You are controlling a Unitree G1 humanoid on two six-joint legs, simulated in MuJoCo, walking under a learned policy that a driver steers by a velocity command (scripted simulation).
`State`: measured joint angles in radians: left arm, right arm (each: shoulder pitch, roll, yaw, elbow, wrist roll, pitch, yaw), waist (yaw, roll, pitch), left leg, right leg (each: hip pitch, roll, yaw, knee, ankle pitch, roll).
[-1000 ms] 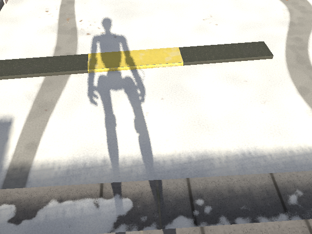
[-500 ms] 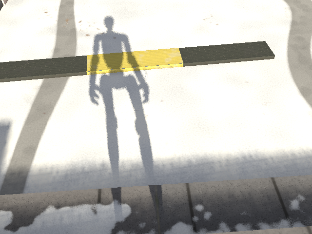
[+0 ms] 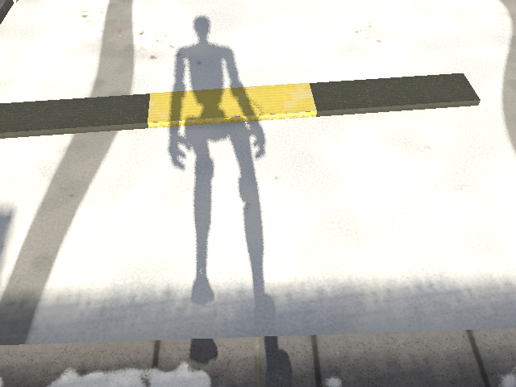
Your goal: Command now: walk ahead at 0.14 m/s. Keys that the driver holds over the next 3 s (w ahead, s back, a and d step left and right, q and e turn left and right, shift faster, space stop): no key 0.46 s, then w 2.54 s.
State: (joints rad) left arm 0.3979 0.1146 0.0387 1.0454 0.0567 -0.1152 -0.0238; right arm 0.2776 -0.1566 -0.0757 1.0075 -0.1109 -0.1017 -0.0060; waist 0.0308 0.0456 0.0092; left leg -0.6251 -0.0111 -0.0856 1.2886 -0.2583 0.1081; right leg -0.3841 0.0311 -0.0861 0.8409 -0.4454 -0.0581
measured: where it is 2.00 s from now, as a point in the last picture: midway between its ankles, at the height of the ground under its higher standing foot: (293, 289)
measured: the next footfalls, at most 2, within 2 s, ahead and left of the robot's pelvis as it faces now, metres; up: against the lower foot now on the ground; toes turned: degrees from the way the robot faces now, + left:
left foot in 0.24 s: +0.25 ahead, +0.11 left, -0.16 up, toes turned +1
right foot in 0.52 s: +0.26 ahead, -0.11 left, -0.16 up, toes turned -7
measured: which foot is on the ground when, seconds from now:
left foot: up 0.00-0.22, down 0.24-0.70, up 0.72-1.00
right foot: down 0.00-0.24, up 0.26-0.50, down 0.52-1.00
